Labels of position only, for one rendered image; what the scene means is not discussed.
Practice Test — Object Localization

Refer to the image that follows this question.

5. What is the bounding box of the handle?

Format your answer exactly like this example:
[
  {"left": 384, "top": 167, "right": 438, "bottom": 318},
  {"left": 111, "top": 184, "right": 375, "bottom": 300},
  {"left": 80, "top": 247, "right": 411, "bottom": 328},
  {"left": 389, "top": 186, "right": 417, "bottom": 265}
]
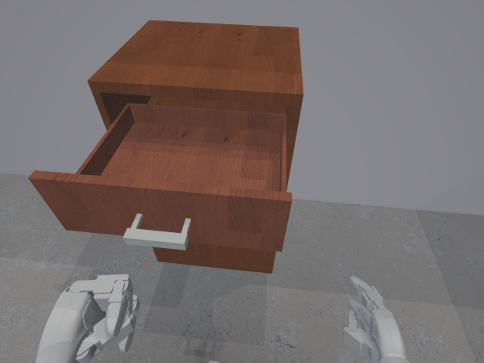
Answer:
[{"left": 123, "top": 213, "right": 191, "bottom": 250}]

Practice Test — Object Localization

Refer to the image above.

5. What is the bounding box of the cabinet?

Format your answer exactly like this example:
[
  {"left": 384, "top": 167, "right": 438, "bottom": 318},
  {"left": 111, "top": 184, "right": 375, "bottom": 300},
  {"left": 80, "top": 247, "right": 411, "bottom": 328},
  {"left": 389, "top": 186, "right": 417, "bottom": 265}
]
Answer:
[{"left": 87, "top": 20, "right": 303, "bottom": 274}]

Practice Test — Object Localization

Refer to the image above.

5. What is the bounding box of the robot left hand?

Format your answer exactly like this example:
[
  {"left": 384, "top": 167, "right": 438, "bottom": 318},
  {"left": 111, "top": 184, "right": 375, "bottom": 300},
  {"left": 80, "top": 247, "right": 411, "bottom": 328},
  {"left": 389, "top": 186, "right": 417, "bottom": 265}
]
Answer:
[{"left": 35, "top": 275, "right": 141, "bottom": 363}]

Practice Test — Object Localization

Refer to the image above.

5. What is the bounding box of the robot right hand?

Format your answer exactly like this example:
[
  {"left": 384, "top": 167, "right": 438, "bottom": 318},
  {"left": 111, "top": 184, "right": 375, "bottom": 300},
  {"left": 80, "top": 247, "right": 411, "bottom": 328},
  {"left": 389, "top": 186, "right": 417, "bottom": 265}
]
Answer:
[{"left": 344, "top": 276, "right": 407, "bottom": 363}]

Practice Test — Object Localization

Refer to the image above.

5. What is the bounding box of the drawer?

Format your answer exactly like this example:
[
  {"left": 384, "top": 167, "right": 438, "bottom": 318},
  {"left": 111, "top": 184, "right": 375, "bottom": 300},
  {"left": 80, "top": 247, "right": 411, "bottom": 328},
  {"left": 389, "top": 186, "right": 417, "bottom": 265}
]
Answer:
[{"left": 28, "top": 103, "right": 292, "bottom": 252}]

